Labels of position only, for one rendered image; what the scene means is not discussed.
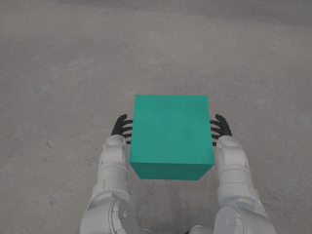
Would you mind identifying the carton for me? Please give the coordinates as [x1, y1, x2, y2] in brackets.
[129, 95, 215, 180]

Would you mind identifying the robot left forearm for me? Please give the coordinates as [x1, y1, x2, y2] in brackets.
[80, 135, 131, 234]

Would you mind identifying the robot right hand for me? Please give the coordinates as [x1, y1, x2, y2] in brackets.
[210, 114, 232, 146]

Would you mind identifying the robot left upper arm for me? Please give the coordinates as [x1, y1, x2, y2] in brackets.
[80, 199, 138, 234]

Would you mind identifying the robot right forearm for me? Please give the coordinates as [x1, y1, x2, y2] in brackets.
[214, 136, 270, 220]

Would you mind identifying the robot right upper arm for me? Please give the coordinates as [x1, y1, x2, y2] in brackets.
[213, 204, 276, 234]

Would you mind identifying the robot left hand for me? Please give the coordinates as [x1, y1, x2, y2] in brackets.
[111, 114, 134, 144]

